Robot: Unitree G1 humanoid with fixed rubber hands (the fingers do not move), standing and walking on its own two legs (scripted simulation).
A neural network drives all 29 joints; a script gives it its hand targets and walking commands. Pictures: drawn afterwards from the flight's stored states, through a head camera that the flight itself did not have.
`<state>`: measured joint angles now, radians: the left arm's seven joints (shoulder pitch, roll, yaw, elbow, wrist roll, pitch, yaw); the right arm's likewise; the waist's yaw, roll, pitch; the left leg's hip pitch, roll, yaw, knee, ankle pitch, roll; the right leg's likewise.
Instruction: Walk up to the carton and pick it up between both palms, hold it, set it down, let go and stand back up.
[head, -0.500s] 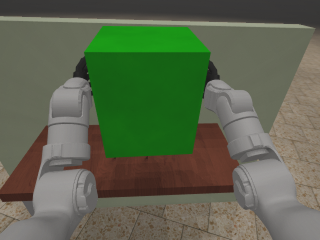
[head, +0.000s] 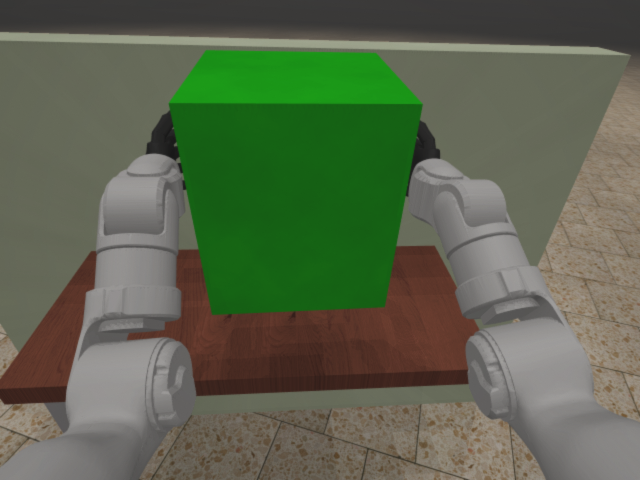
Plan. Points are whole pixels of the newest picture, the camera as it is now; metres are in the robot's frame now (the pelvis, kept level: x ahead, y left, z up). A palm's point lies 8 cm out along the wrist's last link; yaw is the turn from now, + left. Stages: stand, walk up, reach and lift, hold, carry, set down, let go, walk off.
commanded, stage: set down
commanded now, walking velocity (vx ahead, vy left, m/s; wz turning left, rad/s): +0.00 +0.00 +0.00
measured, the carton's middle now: (296, 180) +0.39 +0.01 +0.27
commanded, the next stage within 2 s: none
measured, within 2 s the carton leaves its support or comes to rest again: neither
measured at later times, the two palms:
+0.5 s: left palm (153, 190) +0.40 +0.18 +0.25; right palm (388, 206) +0.40 -0.12 +0.22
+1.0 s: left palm (161, 204) +0.41 +0.18 +0.23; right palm (386, 218) +0.41 -0.12 +0.20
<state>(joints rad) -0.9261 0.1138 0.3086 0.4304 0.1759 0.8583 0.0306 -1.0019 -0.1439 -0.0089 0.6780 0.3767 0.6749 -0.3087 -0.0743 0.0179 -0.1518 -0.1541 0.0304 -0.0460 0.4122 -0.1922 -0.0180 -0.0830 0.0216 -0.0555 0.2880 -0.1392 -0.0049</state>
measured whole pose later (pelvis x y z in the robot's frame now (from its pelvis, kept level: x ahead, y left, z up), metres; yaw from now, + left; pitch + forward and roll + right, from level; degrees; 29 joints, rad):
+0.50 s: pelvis +0.01 -0.01 +0.00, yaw +2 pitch -9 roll -1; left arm -0.89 0.08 0.37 0.47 0.32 0.60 -0.05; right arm -0.90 0.00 -0.14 0.81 0.15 0.28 -0.21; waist -0.06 -0.06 0.02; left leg 0.00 0.02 -0.07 0.36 -0.19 -0.02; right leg 0.07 0.01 -0.08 0.26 -0.16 -0.01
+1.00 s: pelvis +0.01 +0.01 +0.00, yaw +0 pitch -7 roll -1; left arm -0.87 0.04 0.33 0.51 0.28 0.54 0.03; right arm -0.87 -0.04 -0.15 0.84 0.14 0.22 -0.17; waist -0.02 -0.04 0.02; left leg -0.05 0.01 -0.04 0.38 -0.20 0.00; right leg 0.01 0.00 -0.05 0.27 -0.16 0.01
